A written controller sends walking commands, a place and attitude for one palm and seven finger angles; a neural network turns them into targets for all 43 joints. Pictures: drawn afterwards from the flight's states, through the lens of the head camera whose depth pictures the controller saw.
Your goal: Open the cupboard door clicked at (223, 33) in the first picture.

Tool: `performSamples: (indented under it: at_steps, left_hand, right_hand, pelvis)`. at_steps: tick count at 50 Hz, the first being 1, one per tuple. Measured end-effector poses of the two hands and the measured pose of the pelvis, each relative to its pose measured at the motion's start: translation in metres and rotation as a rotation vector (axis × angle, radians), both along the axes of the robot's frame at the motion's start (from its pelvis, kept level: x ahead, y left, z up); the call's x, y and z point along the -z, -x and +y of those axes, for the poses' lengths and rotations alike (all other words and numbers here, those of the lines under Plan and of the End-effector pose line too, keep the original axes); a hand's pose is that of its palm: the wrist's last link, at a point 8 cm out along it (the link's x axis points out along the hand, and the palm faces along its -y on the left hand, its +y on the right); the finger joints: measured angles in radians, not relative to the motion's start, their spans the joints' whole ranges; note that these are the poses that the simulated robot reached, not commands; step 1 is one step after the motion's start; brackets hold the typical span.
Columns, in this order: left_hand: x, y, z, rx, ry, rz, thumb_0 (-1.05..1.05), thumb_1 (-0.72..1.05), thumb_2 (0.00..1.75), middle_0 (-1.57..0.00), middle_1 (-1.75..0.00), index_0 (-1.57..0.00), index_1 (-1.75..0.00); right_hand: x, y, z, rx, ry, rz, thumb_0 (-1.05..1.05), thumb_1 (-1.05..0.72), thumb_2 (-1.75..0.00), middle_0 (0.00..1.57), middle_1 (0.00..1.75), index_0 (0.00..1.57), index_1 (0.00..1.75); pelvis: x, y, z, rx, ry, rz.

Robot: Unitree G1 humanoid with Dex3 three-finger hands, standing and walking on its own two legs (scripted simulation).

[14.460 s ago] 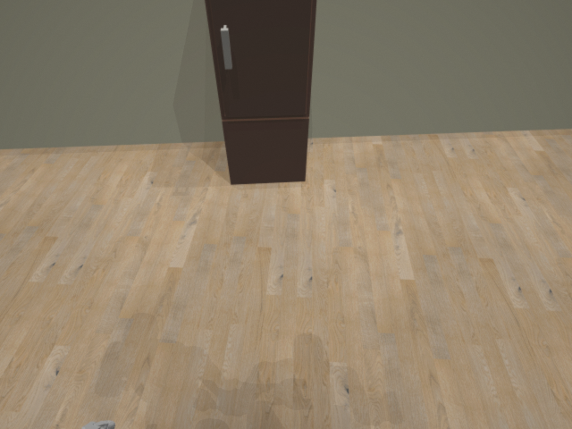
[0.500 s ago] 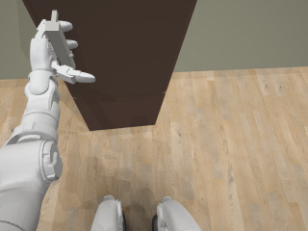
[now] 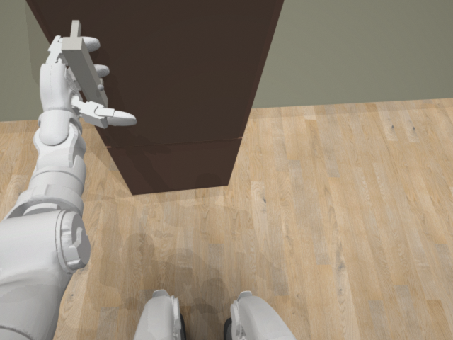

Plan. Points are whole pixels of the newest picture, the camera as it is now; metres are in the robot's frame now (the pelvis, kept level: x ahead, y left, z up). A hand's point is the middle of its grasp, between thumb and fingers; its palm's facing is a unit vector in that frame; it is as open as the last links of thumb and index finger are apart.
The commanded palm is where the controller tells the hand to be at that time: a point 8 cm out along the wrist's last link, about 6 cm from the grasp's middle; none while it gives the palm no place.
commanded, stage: close the thumb around the handle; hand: left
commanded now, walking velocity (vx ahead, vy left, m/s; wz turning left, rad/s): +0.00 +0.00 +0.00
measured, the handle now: (88, 68) +0.58 +0.19 +0.07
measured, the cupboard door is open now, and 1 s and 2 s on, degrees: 0 1 46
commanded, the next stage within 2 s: pull the door open along its arc in 0.68 s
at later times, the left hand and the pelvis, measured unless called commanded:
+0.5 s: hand (98, 88) +0.53 +0.17 +0.07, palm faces +0.07 -1.00 -0.01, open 7.2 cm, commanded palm +0.51 +0.20 +0.07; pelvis +0.00 +0.00 +0.00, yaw +0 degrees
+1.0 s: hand (99, 91) +0.52 +0.17 +0.07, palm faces +0.07 -1.00 -0.01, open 6.2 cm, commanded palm +0.47 +0.20 +0.07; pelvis +0.00 +0.00 +0.00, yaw -1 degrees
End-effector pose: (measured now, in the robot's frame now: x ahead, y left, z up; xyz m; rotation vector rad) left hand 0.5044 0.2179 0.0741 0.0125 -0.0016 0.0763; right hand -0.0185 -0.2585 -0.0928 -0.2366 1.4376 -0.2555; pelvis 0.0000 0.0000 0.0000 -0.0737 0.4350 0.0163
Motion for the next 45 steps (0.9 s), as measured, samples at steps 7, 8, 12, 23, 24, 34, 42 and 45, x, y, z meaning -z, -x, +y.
performSamples:
  at_steps: [7, 8, 12, 23, 24, 34, 42, 45]
  left_hand:
    - [0.0, 0.001, 0.001, 0.009, 0.001, 0.001, -0.02, -0.4, 0.35, -0.31, -1.21, -0.29, -1.21]
    - [0.0, 0.001, 0.002, 0.009, 0.003, 0.002, -0.02, -0.37, 0.36, -0.31, -1.21, -0.3, -1.22]
    - [-0.001, 0.002, 0.002, 0.011, 0.002, -0.002, -0.02, -0.2, 0.43, -0.32, -1.23, -0.32, -1.23]
    - [0.0, 0.002, 0.003, 0.005, 0.004, -0.002, -0.01, 0.37, 0.68, -0.36, -1.29, -0.36, -1.29]
    - [0.0, 0.002, 0.003, 0.005, 0.004, -0.002, -0.01, 0.42, 0.7, -0.37, -1.29, -0.36, -1.3]
    - [0.0, 0.001, 0.002, -0.007, 0.001, -0.003, 0.0, 0.65, 0.79, -0.37, -1.34, -0.35, -1.34]
    - [0.0, 0.002, 0.002, -0.007, 0.0, -0.004, 0.0, 0.66, 0.79, -0.35, -1.34, -0.34, -1.35]
    - [0.0, 0.002, 0.002, -0.003, 0.0, -0.004, 0.0, 0.66, 0.78, -0.35, -1.34, -0.33, -1.35]
  right_hand:
    - [-0.001, -0.004, -0.001, 0.0, 0.002, -0.012, 0.0, -0.9, -0.9, 0.2, 0.3, 0.2, 0.3]
    - [-0.001, -0.005, 0.0, 0.0, 0.003, -0.014, 0.0, -0.9, -0.9, 0.2, 0.3, 0.2, 0.3]
    - [0.0, -0.006, 0.001, -0.001, 0.0, -0.017, 0.0, -0.9, -0.9, 0.2, 0.3, 0.2, 0.3]
    - [0.002, -0.005, 0.004, -0.004, -0.003, -0.014, 0.0, -0.9, -0.9, 0.2, 0.3, 0.2, 0.3]
    - [0.002, -0.004, 0.005, -0.004, -0.003, -0.013, 0.0, -0.9, -0.9, 0.2, 0.3, 0.2, 0.3]
    - [0.003, 0.002, 0.006, -0.01, -0.003, 0.007, 0.0, -0.9, -0.9, 0.2, 0.3, 0.2, 0.3]
    - [0.002, 0.005, 0.006, -0.005, 0.0, 0.007, 0.0, -0.9, -0.9, 0.2, 0.3, 0.2, 0.3]
    - [0.001, 0.004, 0.006, 0.005, 0.0, -0.001, 0.0, -0.9, -0.9, 0.2, 0.3, 0.2, 0.3]
  pelvis:
    - [-0.001, -0.001, 0.0, 0.001, 0.0, -0.004]
    - [-0.001, -0.001, 0.0, 0.001, 0.0, -0.004]
    - [-0.001, -0.001, 0.0, 0.001, 0.0, -0.005]
    - [0.001, 0.001, 0.003, -0.001, 0.003, -0.003]
    - [0.001, 0.001, 0.003, -0.001, 0.003, -0.001]
    - [0.002, 0.003, 0.005, -0.007, 0.006, 0.002]
    - [0.002, 0.004, 0.004, -0.005, 0.006, 0.002]
    - [0.001, 0.003, 0.004, 0.002, 0.004, -0.001]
